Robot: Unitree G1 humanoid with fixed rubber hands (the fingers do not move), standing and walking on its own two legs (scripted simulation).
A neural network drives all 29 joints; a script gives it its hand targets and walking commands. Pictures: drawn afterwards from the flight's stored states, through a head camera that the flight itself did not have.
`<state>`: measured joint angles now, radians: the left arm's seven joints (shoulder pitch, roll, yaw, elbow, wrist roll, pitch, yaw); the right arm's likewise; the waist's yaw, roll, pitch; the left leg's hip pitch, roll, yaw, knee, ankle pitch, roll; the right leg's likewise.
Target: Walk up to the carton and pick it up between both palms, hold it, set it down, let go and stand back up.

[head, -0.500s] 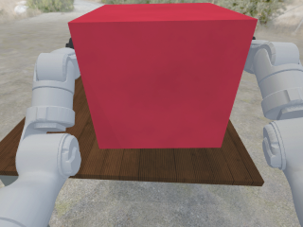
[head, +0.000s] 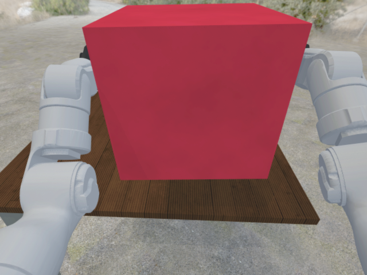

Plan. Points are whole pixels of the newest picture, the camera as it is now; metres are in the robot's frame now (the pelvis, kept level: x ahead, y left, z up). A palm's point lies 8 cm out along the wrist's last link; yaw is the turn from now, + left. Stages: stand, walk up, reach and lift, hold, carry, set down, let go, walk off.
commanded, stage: hold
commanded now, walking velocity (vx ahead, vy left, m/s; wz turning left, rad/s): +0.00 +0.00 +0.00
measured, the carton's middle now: (191, 85) +0.41 +0.00 +0.30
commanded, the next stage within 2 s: none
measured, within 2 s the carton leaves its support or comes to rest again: neither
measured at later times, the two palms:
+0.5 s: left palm (90, 68) +0.37 +0.19 +0.34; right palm (300, 64) +0.36 -0.19 +0.36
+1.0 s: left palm (90, 69) +0.38 +0.19 +0.34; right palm (296, 62) +0.37 -0.19 +0.36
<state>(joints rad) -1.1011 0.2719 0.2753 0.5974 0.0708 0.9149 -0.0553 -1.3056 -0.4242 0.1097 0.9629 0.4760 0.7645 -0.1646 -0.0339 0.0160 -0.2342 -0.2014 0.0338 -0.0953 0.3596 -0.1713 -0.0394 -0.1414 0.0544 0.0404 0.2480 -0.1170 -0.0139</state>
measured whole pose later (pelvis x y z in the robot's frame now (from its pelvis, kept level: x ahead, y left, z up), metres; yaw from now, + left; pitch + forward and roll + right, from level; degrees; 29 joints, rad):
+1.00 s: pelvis +0.00 +0.00 +0.00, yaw +0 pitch +1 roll -2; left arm -1.11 0.28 0.27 0.61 0.08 0.91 -0.07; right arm -1.31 -0.43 0.11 0.96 0.47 0.77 -0.16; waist -0.04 0.01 -0.24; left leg -0.21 0.03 -0.09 0.36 -0.17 -0.04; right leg -0.14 0.06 0.05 0.25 -0.12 -0.01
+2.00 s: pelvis +0.00 +0.00 +0.00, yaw +1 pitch +1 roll -2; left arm -1.12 0.29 0.25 0.62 0.07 0.91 -0.06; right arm -1.32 -0.42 0.11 0.98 0.48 0.77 -0.16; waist -0.04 0.01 -0.24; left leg -0.21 0.03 -0.11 0.36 -0.17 -0.04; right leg -0.14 0.06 0.05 0.24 -0.12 -0.01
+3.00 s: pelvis +0.00 +0.00 +0.00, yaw +0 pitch +0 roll -2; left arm -1.10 0.27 0.28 0.60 0.07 0.91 -0.05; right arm -1.30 -0.42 0.11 0.97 0.48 0.77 -0.17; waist -0.05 0.01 -0.25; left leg -0.20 0.03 -0.11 0.37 -0.17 -0.04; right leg -0.13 0.06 0.06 0.24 -0.12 -0.01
